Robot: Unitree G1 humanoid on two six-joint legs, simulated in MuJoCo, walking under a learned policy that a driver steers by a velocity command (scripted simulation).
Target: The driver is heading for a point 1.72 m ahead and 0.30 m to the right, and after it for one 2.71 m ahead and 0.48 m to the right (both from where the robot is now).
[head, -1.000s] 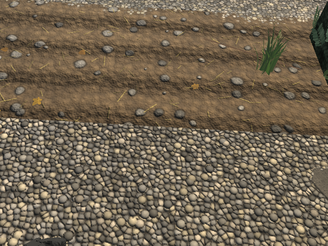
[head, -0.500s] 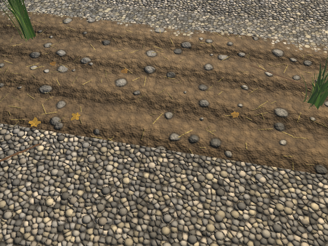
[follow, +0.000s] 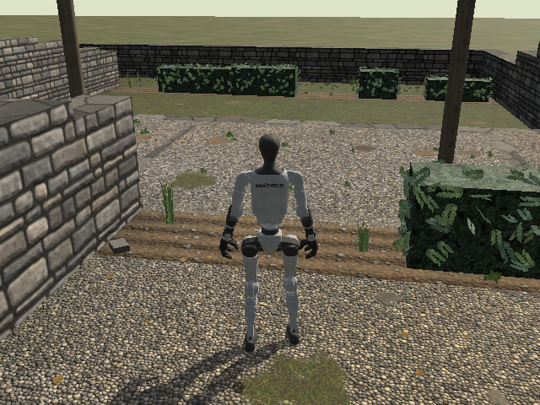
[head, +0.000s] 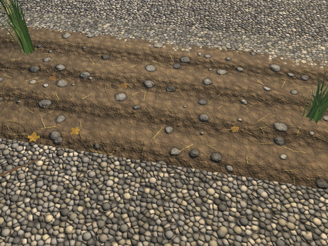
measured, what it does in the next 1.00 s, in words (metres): stands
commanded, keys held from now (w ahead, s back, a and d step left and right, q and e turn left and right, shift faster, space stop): no key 0.96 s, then w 0.04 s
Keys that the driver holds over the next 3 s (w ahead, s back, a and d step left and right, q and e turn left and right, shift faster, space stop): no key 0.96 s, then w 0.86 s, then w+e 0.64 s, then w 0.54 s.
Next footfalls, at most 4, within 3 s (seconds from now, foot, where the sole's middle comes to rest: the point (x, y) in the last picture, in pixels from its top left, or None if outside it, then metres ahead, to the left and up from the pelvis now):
1.66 left None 0.43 0.11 -0.77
2.24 right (198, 193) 0.74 -0.12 -0.77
2.74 left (174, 134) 1.08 -0.02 -0.77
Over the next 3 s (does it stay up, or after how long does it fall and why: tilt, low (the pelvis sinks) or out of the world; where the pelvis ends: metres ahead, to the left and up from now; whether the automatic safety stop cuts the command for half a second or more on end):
stays up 1.02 -0.08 0.01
